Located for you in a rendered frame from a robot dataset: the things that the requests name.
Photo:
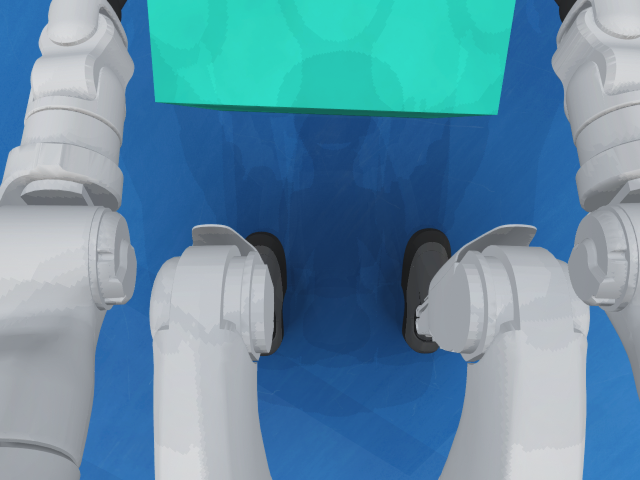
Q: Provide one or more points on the carton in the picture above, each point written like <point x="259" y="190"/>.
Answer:
<point x="382" y="58"/>

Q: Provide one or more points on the left robot thigh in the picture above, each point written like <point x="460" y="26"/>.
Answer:
<point x="205" y="405"/>

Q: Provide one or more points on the right robot upper arm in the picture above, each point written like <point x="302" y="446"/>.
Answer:
<point x="604" y="269"/>

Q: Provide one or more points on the right robot shin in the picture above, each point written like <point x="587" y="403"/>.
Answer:
<point x="431" y="321"/>

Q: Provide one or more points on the left robot forearm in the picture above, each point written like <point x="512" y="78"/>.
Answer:
<point x="74" y="121"/>

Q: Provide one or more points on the right robot forearm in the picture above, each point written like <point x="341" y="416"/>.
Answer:
<point x="598" y="62"/>

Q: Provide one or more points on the right robot hand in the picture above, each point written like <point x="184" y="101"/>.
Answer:
<point x="564" y="7"/>

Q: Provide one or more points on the left robot upper arm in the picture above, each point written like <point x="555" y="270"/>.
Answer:
<point x="61" y="269"/>

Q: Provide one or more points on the left robot hand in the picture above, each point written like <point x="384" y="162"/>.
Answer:
<point x="117" y="6"/>

